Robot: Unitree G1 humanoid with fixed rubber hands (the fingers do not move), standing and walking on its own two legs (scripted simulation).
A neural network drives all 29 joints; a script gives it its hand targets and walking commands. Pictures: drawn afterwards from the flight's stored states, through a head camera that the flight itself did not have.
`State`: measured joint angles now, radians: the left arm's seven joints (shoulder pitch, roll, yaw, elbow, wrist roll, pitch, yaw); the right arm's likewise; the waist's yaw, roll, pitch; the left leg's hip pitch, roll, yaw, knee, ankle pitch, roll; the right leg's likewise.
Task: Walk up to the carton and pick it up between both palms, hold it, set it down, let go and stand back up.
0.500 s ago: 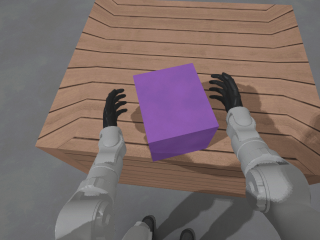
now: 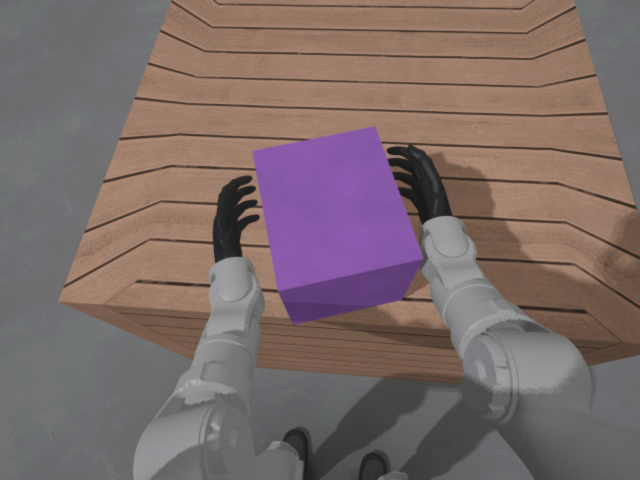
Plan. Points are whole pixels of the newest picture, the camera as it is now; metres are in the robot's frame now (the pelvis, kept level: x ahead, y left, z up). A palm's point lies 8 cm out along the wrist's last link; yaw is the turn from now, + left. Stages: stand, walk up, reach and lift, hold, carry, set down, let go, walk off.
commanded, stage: reach and lift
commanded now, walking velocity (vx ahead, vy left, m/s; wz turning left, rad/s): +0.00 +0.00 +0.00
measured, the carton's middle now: (332, 230) +0.43 +0.05 -0.03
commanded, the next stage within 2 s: none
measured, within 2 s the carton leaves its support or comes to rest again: neither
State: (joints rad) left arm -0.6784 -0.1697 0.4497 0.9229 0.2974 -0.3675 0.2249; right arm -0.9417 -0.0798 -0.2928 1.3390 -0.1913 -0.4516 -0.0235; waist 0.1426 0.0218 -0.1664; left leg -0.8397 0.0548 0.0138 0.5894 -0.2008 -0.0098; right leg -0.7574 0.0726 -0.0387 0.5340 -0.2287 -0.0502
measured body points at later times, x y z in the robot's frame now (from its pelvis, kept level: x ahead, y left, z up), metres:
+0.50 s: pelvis +0.01 -0.01 +0.02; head +0.15 -0.01 +0.44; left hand +0.38 +0.18 +0.00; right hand +0.44 -0.07 +0.00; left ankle +0.02 +0.12 -0.72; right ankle -0.01 -0.09 -0.72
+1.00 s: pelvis +0.01 +0.00 +0.02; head +0.15 +0.00 +0.44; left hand +0.38 +0.18 -0.01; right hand +0.44 -0.07 +0.00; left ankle +0.02 +0.12 -0.72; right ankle -0.01 -0.09 -0.72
